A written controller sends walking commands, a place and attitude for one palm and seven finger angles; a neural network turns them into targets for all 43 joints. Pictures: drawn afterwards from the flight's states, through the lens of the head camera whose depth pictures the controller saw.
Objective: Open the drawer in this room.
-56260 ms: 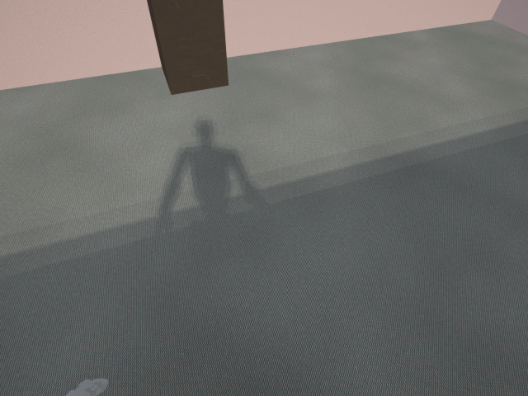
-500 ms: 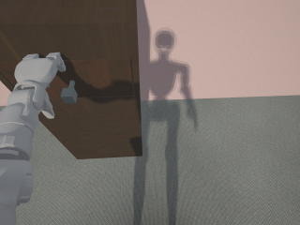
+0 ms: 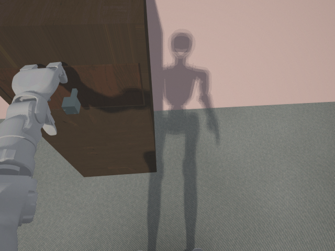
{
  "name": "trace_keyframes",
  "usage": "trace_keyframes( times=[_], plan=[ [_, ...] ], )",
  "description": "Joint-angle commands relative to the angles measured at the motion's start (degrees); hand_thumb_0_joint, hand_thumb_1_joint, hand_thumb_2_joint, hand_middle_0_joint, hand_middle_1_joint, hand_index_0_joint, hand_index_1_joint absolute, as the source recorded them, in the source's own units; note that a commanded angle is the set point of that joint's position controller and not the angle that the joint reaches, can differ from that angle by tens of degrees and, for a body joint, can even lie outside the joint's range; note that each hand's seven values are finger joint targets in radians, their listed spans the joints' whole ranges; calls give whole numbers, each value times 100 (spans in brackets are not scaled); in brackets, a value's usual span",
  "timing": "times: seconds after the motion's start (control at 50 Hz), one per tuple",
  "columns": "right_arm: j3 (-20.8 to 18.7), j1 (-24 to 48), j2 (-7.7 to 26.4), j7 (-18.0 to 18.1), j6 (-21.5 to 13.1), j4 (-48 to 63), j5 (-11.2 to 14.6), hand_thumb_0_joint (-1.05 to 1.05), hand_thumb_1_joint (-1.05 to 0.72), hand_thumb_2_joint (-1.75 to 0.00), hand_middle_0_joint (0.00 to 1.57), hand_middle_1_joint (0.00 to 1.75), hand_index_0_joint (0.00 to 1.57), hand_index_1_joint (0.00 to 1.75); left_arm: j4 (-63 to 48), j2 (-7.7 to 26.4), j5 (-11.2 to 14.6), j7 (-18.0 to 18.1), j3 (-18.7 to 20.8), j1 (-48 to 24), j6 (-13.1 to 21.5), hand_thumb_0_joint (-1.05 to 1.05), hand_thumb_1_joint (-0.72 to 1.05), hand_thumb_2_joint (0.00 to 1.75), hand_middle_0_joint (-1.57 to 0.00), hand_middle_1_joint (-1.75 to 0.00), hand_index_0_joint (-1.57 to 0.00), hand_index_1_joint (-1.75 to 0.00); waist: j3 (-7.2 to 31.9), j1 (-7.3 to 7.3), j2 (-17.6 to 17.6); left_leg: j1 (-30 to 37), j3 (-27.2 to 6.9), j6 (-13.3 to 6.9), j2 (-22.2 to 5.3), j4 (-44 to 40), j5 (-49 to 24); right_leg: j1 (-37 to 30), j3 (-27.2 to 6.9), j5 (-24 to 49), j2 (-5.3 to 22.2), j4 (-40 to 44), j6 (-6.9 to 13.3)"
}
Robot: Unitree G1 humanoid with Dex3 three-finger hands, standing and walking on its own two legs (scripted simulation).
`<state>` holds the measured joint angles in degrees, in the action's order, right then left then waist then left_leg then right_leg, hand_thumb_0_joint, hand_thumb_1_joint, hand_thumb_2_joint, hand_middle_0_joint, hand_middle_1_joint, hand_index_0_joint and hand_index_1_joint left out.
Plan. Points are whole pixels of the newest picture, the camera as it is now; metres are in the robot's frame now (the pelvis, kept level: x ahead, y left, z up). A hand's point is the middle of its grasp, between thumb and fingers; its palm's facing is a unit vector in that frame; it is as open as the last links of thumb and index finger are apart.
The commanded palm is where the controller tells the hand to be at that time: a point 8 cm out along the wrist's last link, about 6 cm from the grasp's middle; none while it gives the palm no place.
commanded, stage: re-aim the fingers above the handle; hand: left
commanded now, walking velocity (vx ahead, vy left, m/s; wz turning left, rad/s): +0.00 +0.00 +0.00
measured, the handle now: (72, 100) +0.52 +0.26 +0.01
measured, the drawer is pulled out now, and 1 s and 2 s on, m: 0.00 0.00 0.00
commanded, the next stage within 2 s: lower the fingers behind the handle in 1.66 s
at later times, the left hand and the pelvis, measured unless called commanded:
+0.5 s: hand (49, 104) +0.45 +0.28 +0.07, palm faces -0.10 -0.02 -1.00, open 13.8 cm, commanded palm +0.45 +0.27 +0.12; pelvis +0.00 +0.01 +0.00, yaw +0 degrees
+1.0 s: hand (52, 105) +0.45 +0.27 +0.07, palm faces -0.05 -0.03 -1.00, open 13.8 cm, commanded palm +0.44 +0.27 +0.12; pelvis +0.00 +0.01 +0.00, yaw +1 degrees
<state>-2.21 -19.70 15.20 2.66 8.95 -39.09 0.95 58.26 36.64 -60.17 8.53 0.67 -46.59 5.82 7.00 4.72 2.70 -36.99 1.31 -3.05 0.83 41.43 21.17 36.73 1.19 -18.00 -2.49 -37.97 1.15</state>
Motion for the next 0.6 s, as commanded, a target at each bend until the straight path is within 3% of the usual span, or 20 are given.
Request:
trace_keyframes(
  times=[0.0, 0.02, 0.04, 0.08, 0.12, 0.14, 0.18, 0.2, 0.26, 0.3, 0.34, 0.38, 0.4, 0.44, 0.46, 0.5, 0.52, 0.54, 0.56, 0.58],
  plan=[
    [-349, -646, 972, 143, -134, 384, 12, 0, -90, -90, 20, 30, 20, 30, -1268, 1498, 76, 15, 331, -2384, 350, 0, -50, 30, -30, -120, -30, -120, 2061, 132, 81, 1349, -145, 5, 20, -312, -2305, -1144, -150, 1834, -64, 382, 63],
    [-354, -659, 969, 160, -140, 370, 1, 0, -90, -90, 20, 30, 20, 30, -1423, 1586, 103, 27, 437, -2506, 456, 0, -50, 30, -30, -120, -30, -120, 2118, 118, 78, 1366, -164, 3, 12, -303, -2370, -1167, -161, 1851, -64, 370, 77],
    [-365, -654, 931, 159, -171, 374, -6, 0, -90, -90, 20, 30, 20, 30, -1585, 1404, 85, 63, 270, -2682, 544, 0, -50, 30, -30, -120, -30, -120, 2141, 157, 303, 1480, -180, 15, 13, -303, -2398, -997, -161, 1769, -66, 351, 65],
    [-380, -683, 929, 139, -194, 351, -42, 0, -90, -90, 20, 30, 20, 30, -1712, 1612, 72, 195, 540, -2617, 651, 0, -50, 30, -30, -120, -30, -120, 2293, 36, 557, 1617, -204, 59, 11, -245, -2633, -892, -133, 1747, -91, 260, 105],
    [-381, -685, 958, 110, -171, 306, -79, 0, -90, -90, 20, 30, 20, 30, -1666, 2015, 54, 364, 959, -2439, 647, 0, -50, 30, -30, -120, -30, -120, 2447, -103, 591, 1584, -218, 104, 3, -188, -2953, -966, -96, 1881, -111, 144, 135],
    [-373, -660, 923, 89, -173, 328, -78, 0, -90, -90, 20, 30, 20, 30, -1639, 1851, 20, 460, 816, -2475, 599, 0, -50, 30, -30, -120, -30, -120, 2459, -42, 568, 1575, -235, 114, -3, -173, -2947, -887, -70, 1839, -113, 103, 114],
    [-368, -649, 939, 29, -186, 305, -79, 0, -90, -90, 20, 30, 20, 30, -1362, 1701, 25, 597, 760, -2278, 402, 0, -50, 30, -30, -120, -30, -120, 2253, -61, 479, 1422, -191, 122, -21, -196, -2793, -816, -16, 1731, -114, 115, 113],
    [-349, -627, 976, 12, -173, 297, -69, 0, -90, -90, 20, 30, 20, 30, -1213, 1919, -1, 643, 908, -2188, 288, 0, -50, 30, -30, -120, -30, -120, 2221, -142, 397, 1289, -191, 131, -25, -231, -2711, -893, -15, 1697, -111, 90, 122],
    [-342, -625, 1006, -9, -165, 327, -45, 0, -90, -90, 20, 30, 20, 30, -1025, 1877, -51, 651, 777, -2163, -17, 0, -50, 30, -30, -120, -30, -120, 2366, -133, 248, 1210, -119, 100, -22, -272, -2608, -1121, -53, 1827, -94, 139, 95],
    [-355, -656, 1007, 5, -180, 328, -11, 0, -90, -90, 20, 30, 20, 30, -889, 1614, -65, 534, 511, -2200, -123, 0, -50, 30, -30, -120, -30, -120, 2262, -20, 93, 1280, -118, 80, -46, -317, -2496, -1094, -45, 1772, -92, 229, 80],
    [-389, -683, 994, 41, -197, 367, 7, 0, -90, -90, 20, 30, 20, 30, -1104, 1389, 13, 352, 340, -2185, -44, 0, -50, 30, -30, -120, -30, -120, 2463, 32, 5, 1467, -99, 38, -44, -304, -2630, -1269, -111, 1966, -80, 308, 49],
    [-409, -673, 985, 86, -215, 380, 4, 0, -90, -90, 20, 30, 20, 30, -1450, 1245, 73, 186, 204, -2382, 121, 0, -50, 30, -30, -120, -30, -120, 2420, 99, 108, 1712, -150, 32, -54, -322, -2669, -1133, -110, 1887, -82, 374, 46],
    [-417, -684, 969, 101, -221, 356, 13, 0, -90, -90, 20, 30, 20, 30, -1521, 1110, 101, 117, 101, -2414, 210, 0, -50, 30, -30, -120, -30, -120, 2344, 161, 69, 1782, -184, 28, -49, -317, -2638, -1045, -102, 1814, -91, 397, 49],
    [-392, -674, 971, 139, -216, 313, 14, 0, -90, -90, 20, 30, 20, 30, -1453, 1196, 115, 60, 152, -2504, 384, 0, -50, 30, -30, -120, -30, -120, 1965, 221, 3, 1672, -241, 29, -47, -362, -2392, -834, -89, 1577, -87, 436, 53],
    [-392, -666, 960, 141, -235, 300, 13, 0, -90, -90, 20, 30, 20, 30, -1568, 1119, 135, 70, 106, -2622, 455, 0, -50, 30, -30, -120, -30, -120, 1845, 226, 185, 1708, -262, 41, -38, -364, -2354, -674, -74, 1467, -86, 421, 81],
    [-391, -657, 935, 124, -263, 300, -6, 0, -90, -90, 20, 30, 20, 30, -1665, 1216, 95, 177, 229, -2704, 553, 0, -50, 30, -30, -120, -30, -120, 1871, 161, 441, 1818, -333, 92, -33, -347, -2357, -461, -34, 1241, -103, 365, 122],
    [-387, -664, 954, 118, -266, 274, -33, 0, -90, -90, 20, 30, 20, 30, -1765, 1481, 50, 266, 430, -2898, 596, 0, -50, 30, -30, -120, -30, -120, 1972, 121, 596, 1861, -334, 120, -42, -308, -2476, -426, -30, 1239, -106, 310, 146],
    [-385, -660, 913, 97, -272, 290, -47, 0, -90, -90, 20, 30, 20, 30, -1742, 1458, -6, 369, 444, -2853, 585, 0, -50, 30, -30, -120, -30, -120, 2127, 78, 745, 1934, -373, 162, -38, -268, -2642, -361, -7, 1246, -115, 226, 147],
    [-372, -663, 904, 73, -275, 288, -59, 0, -90, -90, 20, 30, 20, 30, -1566, 1411, -13, 466, 460, -2762, 517, 0, -50, 30, -30, -120, -30, -120, 2061, 73, 718, 1899, -375, 184, -39, -240, -2643, -286, 37, 1202, -128, 196, 160],
    [-372, -627, 880, 32, -280, 331, -68, 0, -90, -90, 20, 30, 20, 30, -1482, 1264, 6, 527, 441, -2459, 453, 0, -50, 30, -30, -120, -30, -120, 2094, -27, 660, 1841, -356, 194, -41, -241, -2681, -358, 55, 1222, -131, 172, 160]
  ],
)
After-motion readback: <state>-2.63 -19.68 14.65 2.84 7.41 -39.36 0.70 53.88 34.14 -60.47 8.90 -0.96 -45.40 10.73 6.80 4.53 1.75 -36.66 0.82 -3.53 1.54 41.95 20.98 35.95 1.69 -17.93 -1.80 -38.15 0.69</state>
